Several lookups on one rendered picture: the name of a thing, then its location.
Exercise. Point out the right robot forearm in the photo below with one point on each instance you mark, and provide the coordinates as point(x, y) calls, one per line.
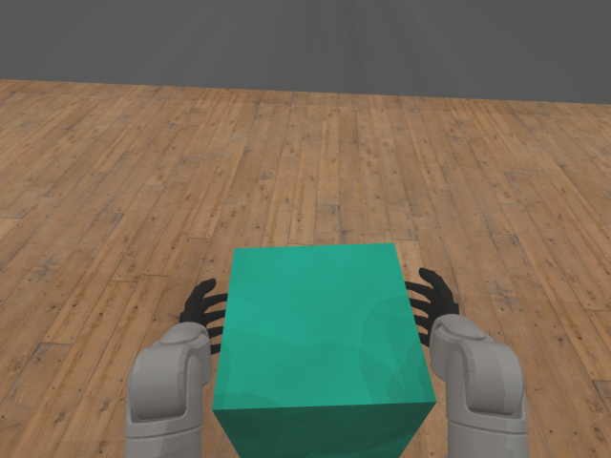
point(485, 392)

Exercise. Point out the carton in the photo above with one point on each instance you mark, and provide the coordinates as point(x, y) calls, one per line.
point(320, 354)

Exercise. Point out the left robot hand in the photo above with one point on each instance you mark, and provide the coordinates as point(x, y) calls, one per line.
point(195, 307)

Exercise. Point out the left robot forearm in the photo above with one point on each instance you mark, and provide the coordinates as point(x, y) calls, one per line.
point(164, 395)

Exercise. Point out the right robot hand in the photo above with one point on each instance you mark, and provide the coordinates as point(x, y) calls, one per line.
point(441, 298)

